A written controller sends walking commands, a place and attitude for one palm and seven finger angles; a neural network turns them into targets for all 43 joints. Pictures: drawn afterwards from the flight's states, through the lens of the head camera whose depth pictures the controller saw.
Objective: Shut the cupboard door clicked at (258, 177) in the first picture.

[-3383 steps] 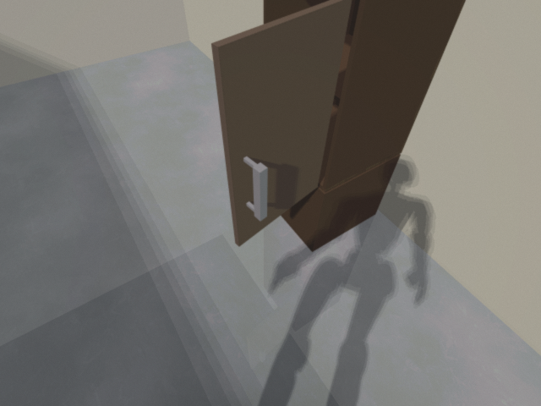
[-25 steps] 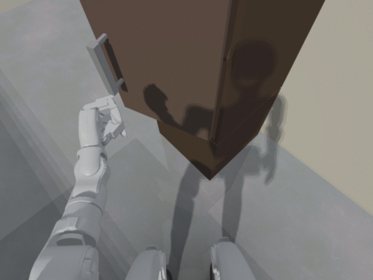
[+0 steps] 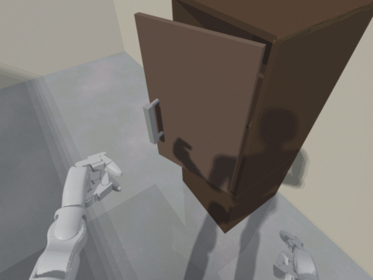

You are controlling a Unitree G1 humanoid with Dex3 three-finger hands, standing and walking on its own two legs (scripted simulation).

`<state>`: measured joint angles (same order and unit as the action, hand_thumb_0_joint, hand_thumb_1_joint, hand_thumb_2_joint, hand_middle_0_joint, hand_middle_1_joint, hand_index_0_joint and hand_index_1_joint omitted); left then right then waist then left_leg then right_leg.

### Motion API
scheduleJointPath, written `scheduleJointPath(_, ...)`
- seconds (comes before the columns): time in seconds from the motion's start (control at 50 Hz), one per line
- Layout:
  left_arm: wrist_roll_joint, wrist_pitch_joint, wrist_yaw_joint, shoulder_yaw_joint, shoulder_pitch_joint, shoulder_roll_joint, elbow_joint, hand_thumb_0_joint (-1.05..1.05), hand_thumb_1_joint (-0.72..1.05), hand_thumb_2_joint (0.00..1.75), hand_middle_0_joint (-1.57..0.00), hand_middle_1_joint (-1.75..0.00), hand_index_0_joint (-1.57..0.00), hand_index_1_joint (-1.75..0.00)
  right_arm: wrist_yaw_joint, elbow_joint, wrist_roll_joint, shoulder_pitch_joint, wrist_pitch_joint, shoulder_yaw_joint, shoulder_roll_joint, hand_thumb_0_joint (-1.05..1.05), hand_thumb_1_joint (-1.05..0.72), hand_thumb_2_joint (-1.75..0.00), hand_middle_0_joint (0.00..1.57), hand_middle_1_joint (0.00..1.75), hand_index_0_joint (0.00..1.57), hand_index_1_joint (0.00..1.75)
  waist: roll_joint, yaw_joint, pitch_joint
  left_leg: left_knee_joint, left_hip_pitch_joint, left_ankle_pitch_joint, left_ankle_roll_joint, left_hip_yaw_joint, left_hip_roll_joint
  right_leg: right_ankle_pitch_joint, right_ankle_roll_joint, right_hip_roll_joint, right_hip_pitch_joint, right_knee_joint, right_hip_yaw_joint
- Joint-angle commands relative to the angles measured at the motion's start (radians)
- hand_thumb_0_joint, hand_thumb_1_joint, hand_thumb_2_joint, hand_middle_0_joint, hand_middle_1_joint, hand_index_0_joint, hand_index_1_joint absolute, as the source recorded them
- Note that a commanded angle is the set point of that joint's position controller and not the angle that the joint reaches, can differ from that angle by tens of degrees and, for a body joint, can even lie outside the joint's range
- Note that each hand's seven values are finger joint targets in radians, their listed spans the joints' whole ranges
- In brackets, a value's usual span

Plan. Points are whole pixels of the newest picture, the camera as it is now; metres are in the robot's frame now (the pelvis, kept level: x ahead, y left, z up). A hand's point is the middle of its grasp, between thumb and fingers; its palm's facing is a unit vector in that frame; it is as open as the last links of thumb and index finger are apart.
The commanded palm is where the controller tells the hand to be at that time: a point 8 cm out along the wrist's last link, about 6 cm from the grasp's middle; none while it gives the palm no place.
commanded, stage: draw the hand back to the body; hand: left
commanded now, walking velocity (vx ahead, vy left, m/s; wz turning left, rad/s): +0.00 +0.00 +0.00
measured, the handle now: (155, 121) +0.65 +0.16 -0.08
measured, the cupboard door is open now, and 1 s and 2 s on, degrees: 21 21 21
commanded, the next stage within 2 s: step back with the hand held close in 0.84 s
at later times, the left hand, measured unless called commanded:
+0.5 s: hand (11, 191) +0.20 +0.27 +0.19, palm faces +0.48 -0.76 -0.44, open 6.4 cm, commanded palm +0.16 +0.30 +0.20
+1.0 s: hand (19, 195) +0.20 +0.26 +0.19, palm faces +0.47 -0.78 -0.42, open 7.4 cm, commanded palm +0.15 +0.29 +0.20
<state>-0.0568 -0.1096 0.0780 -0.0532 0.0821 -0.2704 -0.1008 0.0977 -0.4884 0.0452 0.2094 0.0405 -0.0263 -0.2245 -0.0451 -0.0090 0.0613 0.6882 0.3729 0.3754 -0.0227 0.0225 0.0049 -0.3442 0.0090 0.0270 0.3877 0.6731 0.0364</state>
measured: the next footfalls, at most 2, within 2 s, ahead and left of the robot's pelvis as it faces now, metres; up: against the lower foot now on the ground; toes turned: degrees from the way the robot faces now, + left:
none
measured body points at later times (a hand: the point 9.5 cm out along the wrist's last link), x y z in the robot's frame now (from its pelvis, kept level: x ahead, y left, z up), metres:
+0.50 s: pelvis +0.02 +0.00 +0.02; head +0.00 -0.03 +0.47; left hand +0.17 +0.31 +0.22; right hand +0.21 -0.22 -0.07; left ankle -0.01 +0.10 -0.72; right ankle +0.00 -0.13 -0.72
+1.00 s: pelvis +0.00 -0.01 +0.02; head -0.02 -0.04 +0.47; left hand +0.17 +0.30 +0.21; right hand +0.19 -0.23 -0.07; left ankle -0.01 +0.10 -0.72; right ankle +0.00 -0.13 -0.72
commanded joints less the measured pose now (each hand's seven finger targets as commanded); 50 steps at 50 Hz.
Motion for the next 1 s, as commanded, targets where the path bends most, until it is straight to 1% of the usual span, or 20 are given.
scheduleJointPath(0.0, 0.001, -0.021, 0.032, -0.064, -0.186, -0.111, 0.324, 0.0, 0.9, 0.9, -0.81, -0.96, -0.81, -0.96, 0.019, 0.117, -0.01, -0.075, -0.07, 0.023, -0.097, 0.0, -0.9, -0.9, 0.2, 0.3, 0.2, 0.3, 0.007, 0.01, 0.133, -0.195, -0.161, -0.301, 0.004, -0.031, -0.021, 0.265, -0.034, -0.024, -0.169, -0.149, 0.012)
scheduleJointPath(0.06, -0.005, 0.004, 0.025, -0.096, -0.058, -0.119, 0.359, 0.0, 0.9, 0.9, -0.72, -0.87, -0.72, -0.87, 0.013, 0.105, -0.014, -0.088, -0.081, 0.015, -0.096, 0.0, -0.9, -0.9, 0.2, 0.3, 0.2, 0.3, 0.029, -0.006, 0.095, -0.231, -0.19, -0.35, 0.007, -0.026, -0.025, 0.302, -0.029, -0.019, -0.22, -0.187, 0.017)
scheduleJointPath(0.12, -0.008, 0.015, 0.024, -0.173, 0.028, -0.17, 0.407, 0.0, 0.9, 0.9, -0.64, -0.78, -0.64, -0.78, 0.007, 0.093, -0.022, -0.102, -0.093, 0.013, -0.1, 0.0, -0.9, -0.9, 0.2, 0.3, 0.2, 0.3, 0.043, -0.026, 0.077, -0.265, -0.202, -0.382, 0.007, -0.021, -0.024, 0.335, -0.029, -0.016, -0.275, -0.221, 0.018)
scheduleJointPath(0.22, -0.009, 0.01, 0.032, -0.286, 0.116, -0.244, 0.564, 0.0, 0.9, 0.9, -0.5, -0.63, -0.5, -0.63, 0.0, 0.081, -0.032, -0.127, -0.119, 0.012, -0.087, 0.0, -0.9, -0.9, 0.2, 0.3, 0.2, 0.3, -0.002, -0.043, 0.086, -0.279, -0.236, -0.46, 0.009, -0.013, -0.025, 0.391, -0.023, -0.013, -0.326, -0.249, 0.014)
scheduleJointPath(0.24, -0.006, 0.004, 0.035, -0.299, 0.112, -0.249, 0.62, 0.0, 0.9, 0.9, -0.47, -0.6, -0.47, -0.6, -0.002, 0.083, -0.032, -0.125, -0.127, 0.01, -0.083, 0.0, -0.9, -0.9, 0.2, 0.3, 0.2, 0.3, -0.043, -0.045, 0.11, -0.281, -0.248, -0.488, 0.012, -0.014, -0.022, 0.402, -0.025, -0.009, -0.344, -0.244, 0.014)
scheduleJointPath(0.28, -0.006, 0.003, 0.04, -0.317, 0.157, -0.247, 0.659, 0.0, 0.9, 0.9, -0.42, -0.54, -0.42, -0.54, -0.005, 0.074, -0.034, -0.127, -0.142, 0.012, -0.077, 0.0, -0.9, -0.9, 0.2, 0.3, 0.2, 0.3, -0.07, -0.046, 0.093, -0.281, -0.259, -0.509, 0.016, -0.011, -0.023, 0.407, -0.022, -0.011, -0.334, -0.252, 0.017)
scheduleJointPath(0.36, -0.007, -0.004, 0.049, -0.368, 0.232, -0.262, 0.706, 0.0, 0.9, 0.9, -0.31, -0.42, -0.31, -0.42, -0.012, 0.055, -0.037, -0.122, -0.169, 0.021, -0.082, 0.0, -0.9, -0.9, 0.2, 0.3, 0.2, 0.3, -0.055, -0.048, 0.052, -0.291, -0.252, -0.489, 0.019, -0.012, -0.026, 0.377, -0.019, -0.013, -0.323, -0.264, 0.021)
scheduleJointPath(0.42, -0.012, -0.011, 0.052, -0.43, 0.31, -0.287, 0.692, 0.0, 0.9, 0.9, -0.23, -0.33, -0.23, -0.33, -0.012, 0.045, -0.037, -0.122, -0.181, 0.033, -0.09, 0.0, -0.9, -0.9, 0.2, 0.3, 0.2, 0.3, 0.011, -0.057, 0.022, -0.298, -0.236, -0.453, 0.014, -0.006, -0.026, 0.364, -0.016, -0.017, -0.316, -0.276, 0.023)
scheduleJointPath(0.44, -0.015, -0.015, 0.052, -0.445, 0.315, -0.291, 0.708, 0.0, 0.9, 0.9, -0.2, -0.3, -0.2, -0.3, -0.012, 0.046, -0.033, -0.123, -0.181, 0.035, -0.088, 0.0, -0.9, -0.9, 0.2, 0.3, 0.2, 0.3, 0.007, -0.057, 0.027, -0.301, -0.24, -0.437, 0.013, -0.001, -0.026, 0.354, -0.015, -0.015, -0.319, -0.273, 0.02)
scheduleJointPath(0.46, -0.012, -0.013, 0.048, -0.41, 0.324, -0.248, 0.656, 0.0, 0.9, 0.9, -0.2, -0.3, -0.2, -0.3, -0.013, 0.034, -0.034, -0.119, -0.179, 0.033, -0.088, 0.0, -0.9, -0.9, 0.2, 0.3, 0.2, 0.3, 0.022, -0.048, -0.021, -0.308, -0.223, -0.406, 0.014, -0.001, -0.026, 0.326, -0.014, -0.016, -0.292, -0.277, 0.025)
scheduleJointPath(0.52, -0.01, -0.008, 0.041, -0.36, 0.292, -0.2, 0.592, 0.0, 0.9, 0.9, -0.2, -0.3, -0.2, -0.3, -0.012, 0.023, -0.03, -0.117, -0.178, 0.042, -0.103, 0.0, -0.9, -0.9, 0.2, 0.3, 0.2, 0.3, 0.028, -0.033, -0.102, -0.328, -0.214, -0.303, 0.008, -0.002, -0.027, 0.228, -0.012, -0.015, -0.237, -0.31, 0.02)
scheduleJointPath(0.56, -0.006, -0.016, 0.045, -0.368, 0.251, -0.219, 0.606, 0.0, 0.9, 0.9, -0.2, -0.3, -0.2, -0.3, -0.008, 0.024, -0.031, -0.117, -0.18, 0.045, -0.108, 0.0, -0.9, -0.9, 0.2, 0.3, 0.2, 0.3, 0.027, -0.034, -0.082, -0.33, -0.221, -0.276, 0.002, -0.003, -0.024, 0.199, -0.012, -0.012, -0.24, -0.307, 0.016)
scheduleJointPath(0.58, -0.006, -0.021, 0.048, -0.385, 0.241, -0.24, 0.622, 0.0, 0.9, 0.9, -0.2, -0.3, -0.2, -0.3, -0.005, 0.026, -0.035, -0.116, -0.183, 0.046, -0.11, 0.0, -0.9, -0.9, 0.2, 0.3, 0.2, 0.3, 0.044, -0.041, -0.04, -0.329, -0.23, -0.281, -0.002, -0.006, -0.021, 0.208, -0.012, -0.011, -0.261, -0.304, 0.015)
scheduleJointPath(0.66, -0.001, -0.039, 0.056, -0.414, 0.244, -0.279, 0.697, 0.0, 0.9, 0.9, -0.2, -0.3, -0.2, -0.3, 0.003, 0.029, -0.039, -0.137, -0.202, 0.042, -0.095, 0.0, -0.9, -0.9, 0.2, 0.3, 0.2, 0.3, -0.012, -0.059, 0.059, -0.317, -0.256, -0.301, -0.008, 0.005, -0.01, 0.237, -0.013, -0.006, -0.316, -0.293, 0.004)
scheduleJointPath(0.72, 0.0, -0.044, 0.063, -0.442, 0.254, -0.312, 0.724, 0.0, 0.9, 0.9, -0.2, -0.3, -0.2, -0.3, 0.005, 0.019, -0.041, -0.145, -0.22, 0.037, -0.093, 0.0, -0.9, -0.9, 0.2, 0.3, 0.2, 0.3, -0.049, -0.066, 0.048, -0.314, -0.245, -0.312, -0.002, 0.002, -0.008, 0.252, -0.017, -0.008, -0.327, -0.302, 0.0)
scheduleJointPath(0.78, 0.004, -0.047, 0.064, -0.428, 0.266, -0.286, 0.713, 0.0, 0.9, 0.9, -0.2, -0.3, -0.2, -0.3, 0.003, 0.014, -0.04, -0.14, -0.23, 0.032, -0.084, 0.0, -0.9, -0.9, 0.2, 0.3, 0.2, 0.3, -0.078, -0.06, -0.009, -0.32, -0.229, -0.325, 0.006, 0.002, -0.009, 0.26, -0.02, -0.012, -0.307, -0.297, 0.007)
scheduleJointPath(0.84, -0.003, -0.04, 0.055, -0.416, 0.276, -0.26, 0.641, 0.0, 0.9, 0.9, -0.2, -0.3, -0.2, -0.3, 0.001, 0.009, -0.035, -0.139, -0.226, 0.034, -0.086, 0.0, -0.9, -0.9, 0.2, 0.3, 0.2, 0.3, -0.023, -0.054, -0.095, -0.337, -0.207, -0.27, 0.007, 0.005, -0.017, 0.196, -0.015, -0.016, -0.264, -0.322, 0.006)
scheduleJointPath(0.94, -0.01, -0.043, 0.042, -0.408, 0.295, -0.241, 0.615, 0.0, 0.9, 0.9, -0.2, -0.3, -0.2, -0.3, -0.004, 0.014, -0.034, -0.125, -0.214, 0.044, -0.096, 0.0, -0.9, -0.9, 0.2, 0.3, 0.2, 0.3, 0.014, -0.054, -0.051, -0.343, -0.228, -0.281, 0.003, 0.006, -0.022, 0.203, -0.012, -0.016, -0.282, -0.317, 0.005)
scheduleJointPath(0.96, -0.002, -0.083, 0.051, -0.497, 0.197, -0.34, 0.658, 0.0, 0.9, 0.9, -0.2, -0.3, -0.2, -0.3, -0.012, 0.039, -0.03, -0.124, -0.192, 0.056, -0.134, 0.0, -0.9, -0.9, 0.2, 0.3, 0.2, 0.3, 0.018, -0.01, -0.088, -0.281, -0.137, -0.19, -0.015, -0.009, -0.04, 0.195, -0.019, 0.044, -0.204, -0.372, -0.097)
scheduleJointPath(0.98, -0.002, -0.093, 0.046, -0.457, 0.286, -0.288, 0.589, 0.0, 0.9, 0.9, -0.2, -0.3, -0.2, -0.3, -0.012, 0.018, -0.035, -0.118, -0.179, 0.058, -0.124, 0.0, -0.9, -0.9, 0.2, 0.3, 0.2, 0.3, 0.089, -0.004, -0.067, -0.236, -0.145, -0.168, -0.016, -0.02, -0.029, 0.166, -0.032, 0.079, -0.176, -0.398, -0.122)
